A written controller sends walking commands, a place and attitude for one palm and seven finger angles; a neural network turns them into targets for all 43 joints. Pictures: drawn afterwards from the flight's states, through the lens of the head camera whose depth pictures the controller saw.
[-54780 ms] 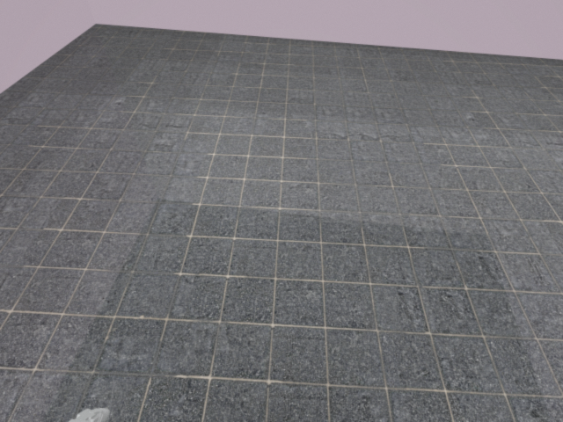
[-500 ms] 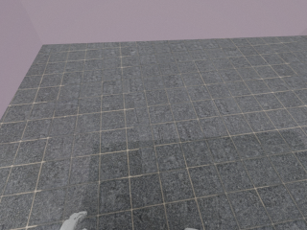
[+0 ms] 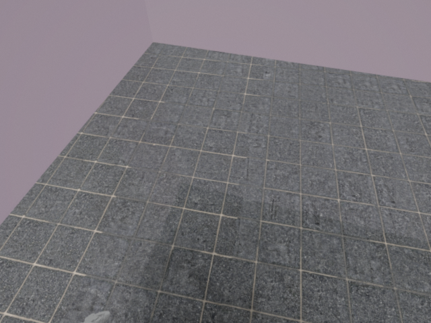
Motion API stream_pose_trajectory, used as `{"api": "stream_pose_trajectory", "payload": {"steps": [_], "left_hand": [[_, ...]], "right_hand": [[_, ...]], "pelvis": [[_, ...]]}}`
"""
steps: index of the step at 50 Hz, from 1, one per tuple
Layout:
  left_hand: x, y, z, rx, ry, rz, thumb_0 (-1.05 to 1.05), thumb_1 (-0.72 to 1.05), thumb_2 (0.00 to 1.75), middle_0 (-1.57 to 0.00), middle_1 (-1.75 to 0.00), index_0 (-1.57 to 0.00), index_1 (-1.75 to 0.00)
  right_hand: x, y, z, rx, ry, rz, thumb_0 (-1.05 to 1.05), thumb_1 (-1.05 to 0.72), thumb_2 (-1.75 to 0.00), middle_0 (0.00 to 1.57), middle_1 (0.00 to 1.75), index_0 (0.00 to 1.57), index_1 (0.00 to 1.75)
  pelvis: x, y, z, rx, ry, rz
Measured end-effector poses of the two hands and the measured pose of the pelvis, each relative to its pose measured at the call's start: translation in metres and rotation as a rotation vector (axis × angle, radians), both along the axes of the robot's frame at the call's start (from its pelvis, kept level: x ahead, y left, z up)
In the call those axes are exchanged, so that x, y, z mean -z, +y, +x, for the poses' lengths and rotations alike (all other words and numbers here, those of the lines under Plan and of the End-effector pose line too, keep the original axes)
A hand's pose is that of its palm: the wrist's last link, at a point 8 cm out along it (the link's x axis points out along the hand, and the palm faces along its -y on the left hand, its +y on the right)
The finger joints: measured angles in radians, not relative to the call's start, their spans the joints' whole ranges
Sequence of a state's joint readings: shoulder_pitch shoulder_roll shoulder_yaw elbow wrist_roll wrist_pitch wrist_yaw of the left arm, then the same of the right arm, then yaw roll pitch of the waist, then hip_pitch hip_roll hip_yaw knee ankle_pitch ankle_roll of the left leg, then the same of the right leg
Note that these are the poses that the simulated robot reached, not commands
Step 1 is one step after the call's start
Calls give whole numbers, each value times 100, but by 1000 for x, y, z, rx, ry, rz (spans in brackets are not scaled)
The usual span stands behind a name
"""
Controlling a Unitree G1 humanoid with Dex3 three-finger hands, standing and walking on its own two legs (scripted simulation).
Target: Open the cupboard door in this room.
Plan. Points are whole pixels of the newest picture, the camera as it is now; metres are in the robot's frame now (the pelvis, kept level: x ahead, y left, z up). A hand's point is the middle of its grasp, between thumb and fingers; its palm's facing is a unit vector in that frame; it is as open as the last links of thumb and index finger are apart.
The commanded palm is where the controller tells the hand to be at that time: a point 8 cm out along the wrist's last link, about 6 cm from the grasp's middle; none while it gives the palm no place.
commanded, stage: turn to face it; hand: left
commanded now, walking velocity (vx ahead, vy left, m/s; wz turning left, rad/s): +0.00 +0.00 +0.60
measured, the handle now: out of the picture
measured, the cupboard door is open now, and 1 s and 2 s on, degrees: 40 40 40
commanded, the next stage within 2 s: none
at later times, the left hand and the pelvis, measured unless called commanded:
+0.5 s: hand out of the picture -0.02 +0.20 -0.18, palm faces +0.38 -0.89 -0.25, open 7.4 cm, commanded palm none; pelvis +0.02 -0.01 +0.00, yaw +21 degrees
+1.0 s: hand out of the picture +0.01 +0.15 -0.15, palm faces +0.58 -0.77 -0.24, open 7.4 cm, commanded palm none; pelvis +0.05 -0.05 +0.01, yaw +39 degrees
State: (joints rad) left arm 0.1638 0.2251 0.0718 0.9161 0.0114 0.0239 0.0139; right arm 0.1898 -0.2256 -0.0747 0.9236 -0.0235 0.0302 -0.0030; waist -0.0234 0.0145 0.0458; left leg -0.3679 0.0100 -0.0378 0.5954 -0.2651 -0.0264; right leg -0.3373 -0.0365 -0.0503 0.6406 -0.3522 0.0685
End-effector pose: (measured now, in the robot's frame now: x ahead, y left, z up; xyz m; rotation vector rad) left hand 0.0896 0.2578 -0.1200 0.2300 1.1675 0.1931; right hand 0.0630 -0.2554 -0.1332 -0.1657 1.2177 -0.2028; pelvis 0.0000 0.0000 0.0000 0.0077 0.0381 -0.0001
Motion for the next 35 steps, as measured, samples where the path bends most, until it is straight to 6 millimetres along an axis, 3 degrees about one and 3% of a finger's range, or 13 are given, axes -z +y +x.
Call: {"api": "stream_pose_trajectory", "payload": {"steps": [5,9,15,21,24,27,35], "left_hand": [[-13,-9,-32,-82,15,45,0,90,90,-20,-29,-20,-30],[-16,-21,-62,-143,77,33,0,90,90,-20,-29,-20,-30],[-6,-35,-103,-250,143,-24,0,90,90,-20,-29,-20,-30],[24,-26,-139,-369,181,-80,0,90,90,-20,-29,-21,-30],[26,-17,-139,-409,179,-73,1,90,90,-20,-29,-20,-30],[18,-10,-125,-434,122,-62,1,90,90,-20,-29,-20,-30],[-6,-9,-81,-443,-18,-2,1,90,90,-20,-29,-20,-30]], "right_hand": [[1,-22,43,-81,2,8,0,-91,-90,20,30,20,30],[-9,-21,77,-147,-16,18,0,-91,-90,20,30,20,30],[-15,7,125,-285,-47,31,0,-91,-90,20,30,20,30],[-12,52,163,-423,-120,16,0,-91,-90,20,30,20,30],[-15,61,160,-459,-117,6,0,-91,-90,20,30,20,30],[-17,60,150,-474,-75,-3,0,-90,-90,20,30,20,30],[-5,33,133,-480,39,10,0,-90,-90,21,30,20,30]], "pelvis": [[-4,-16,5,-80,-17,28],[-13,-23,10,-131,-16,47],[-13,-24,14,-218,-16,53],[6,-9,16,-312,-16,23],[4,-8,15,-348,-26,17],[-2,-10,17,-380,-28,6],[-7,-29,30,-461,-18,-6]]}}
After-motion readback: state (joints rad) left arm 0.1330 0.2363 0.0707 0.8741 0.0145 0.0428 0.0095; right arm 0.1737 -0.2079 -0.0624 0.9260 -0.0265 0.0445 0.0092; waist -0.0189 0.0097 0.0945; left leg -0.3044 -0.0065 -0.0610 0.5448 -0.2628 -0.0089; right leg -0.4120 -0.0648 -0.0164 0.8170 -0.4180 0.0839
